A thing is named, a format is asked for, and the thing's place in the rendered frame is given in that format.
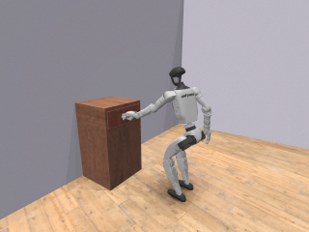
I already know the right robot upper arm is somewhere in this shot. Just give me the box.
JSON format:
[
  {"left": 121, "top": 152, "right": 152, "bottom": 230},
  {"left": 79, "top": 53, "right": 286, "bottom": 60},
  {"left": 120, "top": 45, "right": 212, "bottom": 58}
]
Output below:
[{"left": 191, "top": 87, "right": 211, "bottom": 114}]

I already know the humanoid robot torso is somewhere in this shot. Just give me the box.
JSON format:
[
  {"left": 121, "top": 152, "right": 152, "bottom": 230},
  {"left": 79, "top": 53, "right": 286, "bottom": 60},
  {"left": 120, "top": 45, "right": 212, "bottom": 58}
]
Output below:
[{"left": 171, "top": 86, "right": 203, "bottom": 146}]

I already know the robot left hand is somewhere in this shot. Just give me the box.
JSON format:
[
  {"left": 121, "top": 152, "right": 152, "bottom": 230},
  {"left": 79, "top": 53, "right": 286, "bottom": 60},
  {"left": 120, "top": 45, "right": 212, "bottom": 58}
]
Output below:
[{"left": 122, "top": 111, "right": 134, "bottom": 121}]

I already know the robot right foot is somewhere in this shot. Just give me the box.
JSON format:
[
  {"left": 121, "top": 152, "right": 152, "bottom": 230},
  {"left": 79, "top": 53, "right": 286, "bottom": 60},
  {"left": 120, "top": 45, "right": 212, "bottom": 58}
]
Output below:
[{"left": 179, "top": 180, "right": 193, "bottom": 190}]

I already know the robot right hand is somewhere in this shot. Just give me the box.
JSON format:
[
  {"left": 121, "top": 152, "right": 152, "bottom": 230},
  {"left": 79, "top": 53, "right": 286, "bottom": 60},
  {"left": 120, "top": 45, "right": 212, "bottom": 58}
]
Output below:
[{"left": 201, "top": 129, "right": 211, "bottom": 144}]

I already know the cabinet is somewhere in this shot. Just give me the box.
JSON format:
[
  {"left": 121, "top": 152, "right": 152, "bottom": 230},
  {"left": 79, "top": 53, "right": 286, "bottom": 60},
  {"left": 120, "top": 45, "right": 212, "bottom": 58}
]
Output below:
[{"left": 74, "top": 96, "right": 142, "bottom": 190}]

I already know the robot left forearm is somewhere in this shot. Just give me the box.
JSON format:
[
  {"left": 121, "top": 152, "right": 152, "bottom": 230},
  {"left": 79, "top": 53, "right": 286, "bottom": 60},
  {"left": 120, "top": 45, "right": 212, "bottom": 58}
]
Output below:
[{"left": 133, "top": 104, "right": 154, "bottom": 119}]

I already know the drawer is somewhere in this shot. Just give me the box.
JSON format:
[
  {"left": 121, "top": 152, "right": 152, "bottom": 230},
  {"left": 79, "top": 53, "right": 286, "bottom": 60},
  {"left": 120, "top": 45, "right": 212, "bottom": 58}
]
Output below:
[{"left": 106, "top": 103, "right": 139, "bottom": 130}]

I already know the left robot upper arm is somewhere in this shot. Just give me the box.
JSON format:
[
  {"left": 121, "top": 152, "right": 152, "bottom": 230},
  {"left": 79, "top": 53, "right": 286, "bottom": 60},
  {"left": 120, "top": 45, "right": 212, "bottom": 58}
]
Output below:
[{"left": 151, "top": 91, "right": 176, "bottom": 113}]

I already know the robot right forearm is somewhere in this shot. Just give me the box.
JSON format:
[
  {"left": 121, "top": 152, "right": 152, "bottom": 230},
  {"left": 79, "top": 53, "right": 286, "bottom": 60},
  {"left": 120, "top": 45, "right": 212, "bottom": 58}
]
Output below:
[{"left": 203, "top": 111, "right": 211, "bottom": 131}]

